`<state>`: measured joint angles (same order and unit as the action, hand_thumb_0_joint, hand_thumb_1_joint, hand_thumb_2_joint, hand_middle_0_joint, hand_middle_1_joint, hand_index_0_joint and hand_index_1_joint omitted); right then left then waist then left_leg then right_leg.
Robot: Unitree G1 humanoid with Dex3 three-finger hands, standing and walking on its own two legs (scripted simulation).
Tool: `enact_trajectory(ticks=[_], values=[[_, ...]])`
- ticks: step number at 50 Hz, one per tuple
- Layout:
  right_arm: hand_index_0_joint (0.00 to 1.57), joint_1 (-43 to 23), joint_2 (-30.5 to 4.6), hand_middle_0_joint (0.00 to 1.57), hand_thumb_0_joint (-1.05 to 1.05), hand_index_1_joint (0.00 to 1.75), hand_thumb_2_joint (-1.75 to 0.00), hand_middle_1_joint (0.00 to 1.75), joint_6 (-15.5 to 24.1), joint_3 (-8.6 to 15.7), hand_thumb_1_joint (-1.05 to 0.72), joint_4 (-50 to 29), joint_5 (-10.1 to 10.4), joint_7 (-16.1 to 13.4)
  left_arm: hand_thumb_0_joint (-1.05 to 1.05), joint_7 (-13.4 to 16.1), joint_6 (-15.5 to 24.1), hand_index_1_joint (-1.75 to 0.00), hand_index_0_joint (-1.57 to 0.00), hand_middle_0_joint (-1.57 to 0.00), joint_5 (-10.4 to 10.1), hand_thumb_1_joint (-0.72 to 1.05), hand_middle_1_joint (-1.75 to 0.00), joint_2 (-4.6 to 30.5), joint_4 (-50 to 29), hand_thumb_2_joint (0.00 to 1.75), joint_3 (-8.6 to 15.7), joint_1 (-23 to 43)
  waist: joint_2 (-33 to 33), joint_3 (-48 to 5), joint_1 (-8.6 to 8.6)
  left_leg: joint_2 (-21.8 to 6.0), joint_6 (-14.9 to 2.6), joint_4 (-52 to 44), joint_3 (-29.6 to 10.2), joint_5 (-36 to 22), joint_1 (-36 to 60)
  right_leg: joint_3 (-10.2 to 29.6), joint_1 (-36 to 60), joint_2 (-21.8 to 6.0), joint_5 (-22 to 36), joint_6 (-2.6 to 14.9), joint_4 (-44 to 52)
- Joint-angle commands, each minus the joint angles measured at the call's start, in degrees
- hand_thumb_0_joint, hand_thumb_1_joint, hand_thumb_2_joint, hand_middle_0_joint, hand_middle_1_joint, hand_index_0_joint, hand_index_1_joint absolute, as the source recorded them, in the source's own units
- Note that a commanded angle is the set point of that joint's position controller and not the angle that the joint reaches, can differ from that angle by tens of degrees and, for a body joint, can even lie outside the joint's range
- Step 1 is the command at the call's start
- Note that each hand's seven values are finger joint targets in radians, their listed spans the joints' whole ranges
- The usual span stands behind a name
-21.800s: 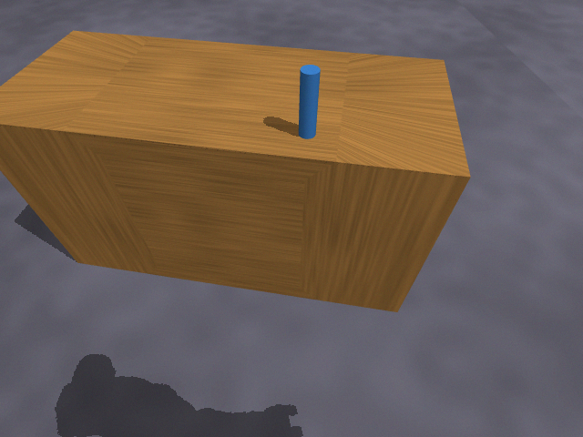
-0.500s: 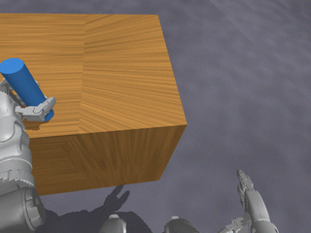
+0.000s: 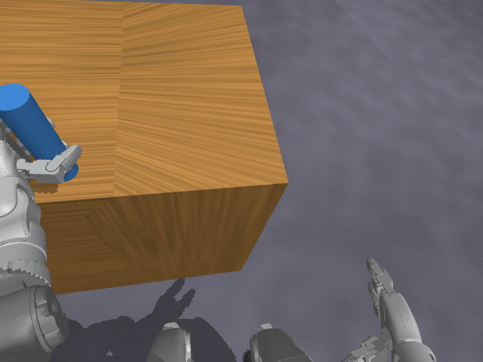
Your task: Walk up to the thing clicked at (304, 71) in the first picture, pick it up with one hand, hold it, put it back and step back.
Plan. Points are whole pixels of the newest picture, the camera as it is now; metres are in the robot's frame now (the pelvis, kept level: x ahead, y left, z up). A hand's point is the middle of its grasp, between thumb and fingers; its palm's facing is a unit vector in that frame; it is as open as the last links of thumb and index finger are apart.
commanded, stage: loosen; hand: left
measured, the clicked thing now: (41, 140) +0.44 +0.26 +0.08
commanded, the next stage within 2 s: open in 0.16 s
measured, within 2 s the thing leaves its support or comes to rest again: neither
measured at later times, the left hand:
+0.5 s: hand (54, 142) +0.46 +0.26 +0.05, palm faces +0.27 -0.96 +0.01, open 10.0 cm
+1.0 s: hand out of the picture +0.46 +0.32 +0.15, palm faces +0.34 -0.94 -0.02, open 16.6 cm
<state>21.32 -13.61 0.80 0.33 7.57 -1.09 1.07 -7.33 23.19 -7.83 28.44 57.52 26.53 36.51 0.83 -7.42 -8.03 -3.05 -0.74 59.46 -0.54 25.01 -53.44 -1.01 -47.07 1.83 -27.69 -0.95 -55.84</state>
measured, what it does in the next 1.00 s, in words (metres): stands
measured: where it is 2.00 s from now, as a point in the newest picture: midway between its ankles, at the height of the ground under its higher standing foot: outside the picture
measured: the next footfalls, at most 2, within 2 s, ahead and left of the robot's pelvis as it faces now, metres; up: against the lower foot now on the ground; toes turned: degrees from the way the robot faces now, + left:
none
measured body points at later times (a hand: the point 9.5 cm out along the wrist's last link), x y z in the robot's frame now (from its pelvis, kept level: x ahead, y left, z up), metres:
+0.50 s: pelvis +0.00 +0.00 +0.00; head +0.10 +0.04 +0.44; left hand +0.44 +0.31 +0.05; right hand +0.16 -0.25 -0.02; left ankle +0.03 +0.11 -0.67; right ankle -0.01 -0.14 -0.67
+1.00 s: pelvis +0.01 +0.00 +0.01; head +0.08 +0.03 +0.46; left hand +0.44 +0.37 +0.15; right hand +0.15 -0.26 -0.02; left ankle +0.03 +0.11 -0.67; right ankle -0.01 -0.14 -0.67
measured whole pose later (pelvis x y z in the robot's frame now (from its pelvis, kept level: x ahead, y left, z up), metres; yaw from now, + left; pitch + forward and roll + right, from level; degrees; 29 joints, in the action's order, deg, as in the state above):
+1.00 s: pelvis +0.01 +0.00 +0.01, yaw +0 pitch +16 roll -3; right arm 21.1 -14.4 -2.0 1.0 10.7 0.8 -0.2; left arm -9.9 14.8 -7.0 37.0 57.1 30.3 40.9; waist -0.2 -8.7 -7.4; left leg -3.1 -0.7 55.5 -0.2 24.2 -47.6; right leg -0.6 -41.2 1.9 -26.5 -0.9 -51.5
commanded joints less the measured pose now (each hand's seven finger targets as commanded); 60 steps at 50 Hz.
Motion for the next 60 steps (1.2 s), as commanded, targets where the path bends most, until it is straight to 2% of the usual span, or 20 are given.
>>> enact_trajectory(ticks=[1, 8, 11, 15, 21, 30, 32, 38, 44, 46, 47, 50, 51, 53, 54, 55, 56, 57, 58, 60], values=[[0.05, 1.8, -8.1, 0.05, 0.00, 0.05, -0.05, 0.05, 2.7, 5.0, 0.54, -9.1, -0.1, -0.8, 0.00, -0.2, 3.6, -1.55, -1.49, -1.48, -0.5, 0.29, -1.54, 12.6, -12.7, 1.36, -0.9, 23.1, -11.7, -25.4, -0.33, 0.2, 0.23, -6.2, -2.0, -19.7, 26.1, -0.9, 1.8, 0.7, 15.9, 2.18, 5.7], [0.05, 2.5, -8.8, 0.05, 0.00, 0.05, -0.04, 0.05, 2.0, 5.6, 0.53, -10.4, 0.0, -0.5, 0.00, 1.0, 2.9, -1.14, -1.33, -1.28, -0.8, -0.01, -1.18, 13.4, -11.8, 0.82, 1.3, 21.0, -10.0, -23.4, 0.27, 0.2, 0.18, -6.2, -2.0, -20.2, 24.2, -1.3, 2.3, 0.7, 16.4, 2.19, 5.4], [0.05, 1.6, -8.1, 0.05, 0.00, 0.05, -0.04, 0.05, 1.8, 5.0, 0.52, -11.4, 0.1, -0.3, 0.00, 1.2, 2.8, -1.02, -1.24, -1.19, -0.2, -0.16, -1.06, 12.4, -11.8, 0.67, 0.4, 20.8, -8.7, -23.4, 0.31, 0.3, -0.09, -6.1, -1.9, -20.1, 23.3, -1.1, 2.9, 0.7, 17.0, 2.07, 5.3], [0.05, 1.2, -8.5, 0.05, 0.00, 0.05, -0.05, 0.05, 2.0, 5.4, 0.52, -12.1, 0.0, -0.4, 0.00, 1.2, 3.0, -0.84, -1.07, -1.02, -0.1, -0.27, -0.86, 11.2, -13.3, 0.56, -1.1, 22.3, -10.3, -24.5, -0.11, -0.1, 0.34, -6.4, -2.3, -19.4, 24.8, -1.2, 1.9, 0.9, 15.3, 2.32, 4.8], [0.05, 3.5, -9.2, 0.05, 0.00, 0.05, -0.05, 0.05, 1.3, 5.8, 0.53, -11.9, 0.0, -0.5, 0.00, 1.7, 3.0, -0.58, -0.74, -0.73, -0.5, -0.32, -0.59, 13.4, -14.4, 0.38, 1.1, 21.3, -10.0, -25.9, 0.50, 0.1, 0.27, -5.9, -2.2, -21.5, 25.0, -1.1, 3.5, 0.7, 17.3, 2.15, 4.7], [0.05, 2.0, -7.7, 0.05, 0.00, 0.05, -0.05, 0.05, 1.3, 4.7, 0.53, -12.0, -0.1, -0.1, 0.00, 1.2, 3.0, -0.31, -0.43, -0.43, -0.2, -0.35, -0.31, 11.9, -13.7, 0.22, 0.2, 21.6, -10.1, -25.3, 0.08, 0.2, -0.07, -5.1, -1.8, -22.4, 24.0, -0.7, 3.2, 0.5, 18.7, 2.01, 4.4], [0.05, 2.2, -10.3, 0.05, 0.00, 0.05, -0.05, 0.05, 1.2, 7.4, 0.55, -12.4, 0.0, -0.5, 0.00, 1.2, 3.1, -0.30, -0.34, -0.33, -0.3, -0.38, -0.31, 15.2, -14.2, 0.25, 2.4, 22.0, -9.7, -26.3, -0.15, 0.1, -0.07, -4.9, -1.8, -22.7, 24.7, -0.6, 3.6, 0.6, 19.1, 1.91, 4.6], [0.05, 3.1, -10.4, 0.05, 0.00, 0.05, -0.05, 0.05, 0.0, 7.6, 0.54, -14.8, 0.6, -1.2, 0.00, 2.2, 2.4, -0.19, -0.18, -0.17, -0.2, -0.45, -0.20, 22.9, -19.1, 0.18, 7.3, 24.1, -10.2, -29.5, 1.68, 1.1, -0.45, -5.8, -1.0, -23.6, 26.0, 0.3, 10.5, 0.3, 23.0, 1.40, 6.1], [0.05, 1.0, -7.7, 0.05, 0.00, 0.05, -0.05, 0.05, -0.2, 4.4, 0.53, -8.9, 1.4, -1.6, 0.00, -0.5, -2.7, -0.11, -0.11, -0.11, 1.0, -0.50, -0.11, 24.1, -18.0, 0.10, 3.8, 27.8, -13.5, -25.3, 1.41, 1.0, -0.25, -8.7, -0.5, -21.9, 28.2, 0.6, 9.2, 0.2, 20.4, 1.55, 9.2], [0.05, -0.5, -9.3, 0.05, 0.00, 0.05, -0.05, 0.05, 0.0, 6.0, 0.54, -5.9, 1.9, -2.1, 0.00, -1.7, -4.9, -0.09, -0.10, -0.09, 0.4, -0.52, -0.09, 25.1, -12.5, 0.07, 5.2, 24.7, -12.2, -20.3, 1.94, 0.8, -0.01, -10.7, -0.7, -18.9, 26.0, 0.0, 8.4, 0.5, 17.0, 1.94, 10.0], [0.05, -1.6, -8.2, 0.05, 0.00, 0.05, -0.05, 0.05, 0.0, 4.6, 0.54, -5.6, 2.1, -2.0, 0.00, -2.3, -5.8, -0.07, -0.10, -0.08, -0.1, -0.53, -0.09, 25.3, -10.9, 0.06, 5.5, 24.3, -11.3, -20.1, 2.55, 0.9, -0.19, -10.9, -0.5, -18.5, 25.6, 0.0, 9.2, 0.4, 16.9, 1.90, 10.5], [0.05, -2.4, -10.2, 0.05, 0.00, 0.05, -0.04, 0.05, 0.8, 5.7, 0.55, -6.0, 2.7, -2.6, 0.00, -5.7, -8.1, -0.09, -0.13, -0.09, -1.0, -0.55, -0.11, 25.6, -8.4, 0.06, 4.4, 23.2, -8.0, -18.8, 2.01, 0.9, -0.47, -12.1, -0.6, -17.8, 25.2, -0.3, 10.5, 0.6, 16.9, 1.83, 11.6], [0.05, -0.6, -9.3, 0.05, 0.00, 0.05, -0.04, 0.05, 0.9, 4.7, 0.55, -3.2, 2.7, -2.6, 0.00, -6.8, -8.8, -0.10, -0.14, -0.11, -0.9, -0.57, -0.12, 27.6, -5.1, 0.06, 6.2, 20.7, -7.3, -17.9, 2.56, 0.9, -0.50, -12.2, -0.6, -18.1, 24.7, -0.4, 10.3, 0.6, 17.0, 1.85, 11.7], [0.05, -2.0, -8.6, 0.05, 0.00, 0.05, -0.04, 0.05, 1.6, 3.8, 0.56, -3.3, 3.2, -2.7, 0.00, -9.3, -9.2, -0.10, -0.14, -0.10, -1.8, -0.58, -0.13, 26.8, -5.7, 0.06, 5.3, 21.9, -6.8, -18.3, 2.36, 0.8, -0.51, -12.7, -0.7, -18.1, 25.5, -0.6, 9.8, 0.6, 16.7, 1.85, 12.1], [0.05, -2.8, -10.5, 0.05, 0.00, 0.05, -0.03, 0.05, 2.1, 5.6, 0.61, -3.8, 3.4, -3.2, 0.00, -10.4, -9.0, -0.05, -0.06, -0.05, -2.6, -0.56, -0.05, 26.6, -9.2, 0.07, 4.3, 24.5, -7.0, -20.1, 1.91, 0.8, -0.55, -13.1, -0.7, -17.7, 27.1, -0.6, 10.4, 0.6, 16.8, 1.79, 12.3], [0.05, -1.7, -12.5, 0.05, 0.00, 0.05, -0.05, 0.05, 1.3, 7.5, 0.58, -5.0, 3.3, -3.2, 0.00, -7.0, -11.4, -0.05, -0.06, -0.06, 5.5, -0.56, -0.05, 37.0, -7.5, 0.05, 5.6, 20.2, -9.1, -21.2, 4.73, 1.8, -0.09, -14.5, 0.1, -20.0, 29.9, -0.7, 13.1, 0.1, 19.3, 1.45, 13.6], [0.05, -0.7, -12.0, 0.05, 0.00, 0.05, -0.05, 0.05, 0.8, 6.9, 0.56, -3.8, 3.5, -3.1, 0.00, -3.9, -12.5, -0.06, -0.07, -0.06, 4.9, -0.57, -0.06, 36.2, -9.9, 0.05, 6.8, 22.3, -8.0, -22.9, 3.84, 1.7, -0.08, -14.3, 0.2, -21.9, 30.9, -0.8, 13.9, 0.2, 21.4, 1.21, 13.7], [0.05, -1.1, -9.5, 0.05, 0.00, 0.05, -0.05, 0.05, 0.8, 3.9, 0.56, -3.3, 3.9, -2.7, 0.00, -3.4, -13.4, -0.06, -0.07, -0.06, 4.8, -0.57, -0.06, 32.6, -6.9, 0.05, 4.5, 21.3, -6.3, -19.6, 3.35, 1.7, -0.23, -14.4, 0.2, -22.4, 30.3, -0.7, 13.4, 0.3, 21.9, 0.98, 13.9], [0.05, -0.8, -9.5, 0.05, 0.00, 0.05, -0.05, 0.05, 0.7, 4.0, 0.56, -3.1, 4.1, -2.5, 0.00, -3.3, -14.1, -0.07, -0.07, -0.07, 4.8, -0.58, -0.07, 31.3, -3.1, 0.05, 4.1, 17.8, -3.9, -17.8, 3.05, 1.7, -0.49, -14.5, 0.2, -22.5, 29.2, -0.8, 13.7, 0.3, 22.3, 0.88, 14.1], [0.05, 0.7, -10.1, 0.05, 0.00, 0.05, -0.05, 0.05, 0.3, 5.0, 0.56, -0.5, 4.0, -2.5, 0.00, -1.6, -14.8, -0.07, -0.07, -0.07, 6.1, -0.58, -0.07, 36.3, -7.1, 0.06, 5.9, 18.4, -4.5, -19.6, 4.22, 1.9, -0.87, -14.5, 0.3, -24.7, 30.2, -0.6, 15.3, 0.0, 24.1, 0.69, 14.6]])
